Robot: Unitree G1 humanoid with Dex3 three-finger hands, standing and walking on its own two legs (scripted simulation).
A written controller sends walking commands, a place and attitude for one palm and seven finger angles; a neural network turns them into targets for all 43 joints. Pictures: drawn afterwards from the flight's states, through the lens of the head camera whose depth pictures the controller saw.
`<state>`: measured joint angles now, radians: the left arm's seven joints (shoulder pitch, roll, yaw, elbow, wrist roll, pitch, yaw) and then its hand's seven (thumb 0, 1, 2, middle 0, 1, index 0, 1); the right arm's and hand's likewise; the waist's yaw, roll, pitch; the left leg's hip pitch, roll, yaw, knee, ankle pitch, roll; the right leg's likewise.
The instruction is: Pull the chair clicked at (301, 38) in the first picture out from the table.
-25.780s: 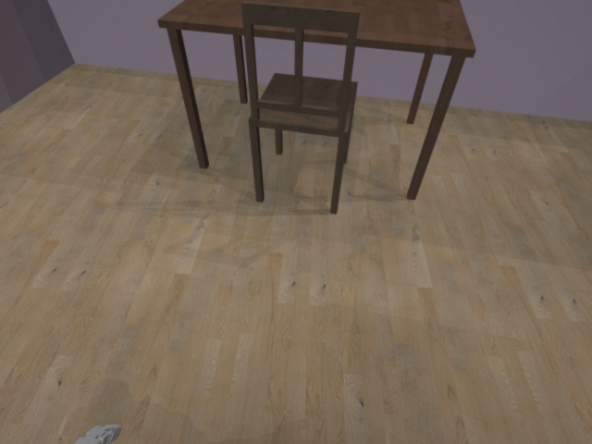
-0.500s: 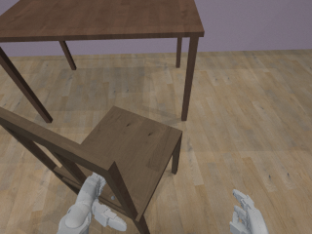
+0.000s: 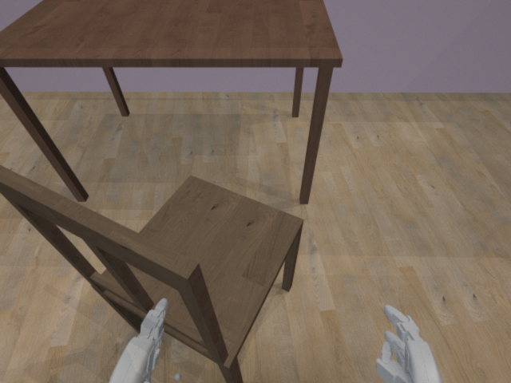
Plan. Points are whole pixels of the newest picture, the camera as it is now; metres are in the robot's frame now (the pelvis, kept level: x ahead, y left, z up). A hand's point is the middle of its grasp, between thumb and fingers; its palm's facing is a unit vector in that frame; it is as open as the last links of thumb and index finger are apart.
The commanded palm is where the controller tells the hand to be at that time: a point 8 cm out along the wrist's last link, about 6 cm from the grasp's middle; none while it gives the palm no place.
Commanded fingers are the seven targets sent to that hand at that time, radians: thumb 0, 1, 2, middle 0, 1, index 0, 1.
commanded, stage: draw the fingers out of the gap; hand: left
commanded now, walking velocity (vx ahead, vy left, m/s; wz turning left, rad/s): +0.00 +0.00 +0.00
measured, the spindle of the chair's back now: (125, 277) +0.31 +0.25 -0.04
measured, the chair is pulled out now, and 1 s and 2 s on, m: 0.56 0.56 0.56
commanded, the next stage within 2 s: draw the hand back to the body in 0.36 s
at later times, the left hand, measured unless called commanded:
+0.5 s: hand out of the picture +0.09 +0.11 -0.01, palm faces -0.11 -0.98 -0.14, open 17.5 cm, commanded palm +0.07 +0.17 +0.01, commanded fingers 0.00 -0.55 0.20 0.00 0.00 0.00 0.00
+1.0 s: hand (117, 376) +0.14 +0.16 +0.08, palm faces +0.05 -0.99 -0.11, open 17.4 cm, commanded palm +0.09 +0.22 +0.10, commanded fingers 0.00 -0.30 0.32 -0.04 -0.05 -0.04 -0.05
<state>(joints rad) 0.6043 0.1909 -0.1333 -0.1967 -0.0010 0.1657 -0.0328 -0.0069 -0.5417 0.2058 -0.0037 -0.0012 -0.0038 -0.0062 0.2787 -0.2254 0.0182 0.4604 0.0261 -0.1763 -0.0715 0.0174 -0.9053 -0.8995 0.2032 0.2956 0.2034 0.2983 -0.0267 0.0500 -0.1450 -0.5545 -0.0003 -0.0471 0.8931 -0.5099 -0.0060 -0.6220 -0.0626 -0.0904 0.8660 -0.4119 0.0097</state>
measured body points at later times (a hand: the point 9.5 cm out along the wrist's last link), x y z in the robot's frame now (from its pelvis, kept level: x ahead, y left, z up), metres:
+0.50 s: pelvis -0.02 +0.00 -0.02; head +0.00 -0.01 +0.43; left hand +0.09 +0.17 +0.00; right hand +0.17 -0.22 -0.07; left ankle -0.04 +0.12 -0.69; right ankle +0.01 -0.13 -0.69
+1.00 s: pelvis -0.02 +0.00 -0.02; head +0.00 -0.02 +0.43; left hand +0.13 +0.22 +0.09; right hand +0.17 -0.23 -0.08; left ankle -0.04 +0.12 -0.69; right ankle +0.01 -0.13 -0.69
